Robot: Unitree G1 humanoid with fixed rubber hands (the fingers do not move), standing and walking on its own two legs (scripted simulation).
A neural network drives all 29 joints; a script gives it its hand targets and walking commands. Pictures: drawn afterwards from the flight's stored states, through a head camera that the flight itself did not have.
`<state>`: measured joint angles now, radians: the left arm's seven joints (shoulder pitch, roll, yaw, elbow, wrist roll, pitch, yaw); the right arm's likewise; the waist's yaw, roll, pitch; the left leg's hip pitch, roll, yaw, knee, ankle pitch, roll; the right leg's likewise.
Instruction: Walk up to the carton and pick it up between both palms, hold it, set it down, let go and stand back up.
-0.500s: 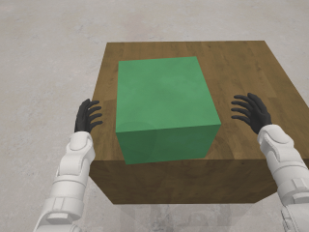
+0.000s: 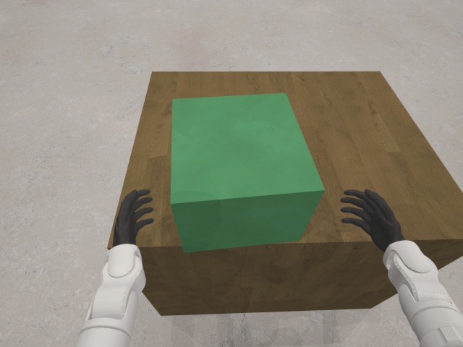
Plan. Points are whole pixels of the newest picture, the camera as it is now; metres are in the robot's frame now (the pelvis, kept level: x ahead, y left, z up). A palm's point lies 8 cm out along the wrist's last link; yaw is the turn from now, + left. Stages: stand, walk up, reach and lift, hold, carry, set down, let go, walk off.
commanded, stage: set down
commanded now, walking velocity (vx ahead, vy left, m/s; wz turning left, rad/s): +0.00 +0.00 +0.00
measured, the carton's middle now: (236, 170) +0.47 +0.04 -0.01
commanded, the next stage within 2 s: let go in 1.68 s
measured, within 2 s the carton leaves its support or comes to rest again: neither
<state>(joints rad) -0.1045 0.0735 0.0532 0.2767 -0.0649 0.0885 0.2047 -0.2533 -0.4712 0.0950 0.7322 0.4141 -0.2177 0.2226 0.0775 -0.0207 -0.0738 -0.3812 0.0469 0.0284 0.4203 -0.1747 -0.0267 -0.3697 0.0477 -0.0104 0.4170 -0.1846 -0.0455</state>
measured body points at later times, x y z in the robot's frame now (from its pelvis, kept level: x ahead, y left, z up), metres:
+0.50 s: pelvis +0.00 +0.00 +0.00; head +0.02 +0.01 +0.45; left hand +0.25 +0.21 -0.01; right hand +0.28 -0.23 -0.01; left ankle +0.01 +0.14 -0.74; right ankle +0.01 -0.09 -0.74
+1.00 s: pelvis +0.01 +0.00 +0.00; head +0.01 +0.01 +0.45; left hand +0.21 +0.22 -0.04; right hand +0.24 -0.23 -0.04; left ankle +0.01 +0.14 -0.74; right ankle +0.01 -0.09 -0.74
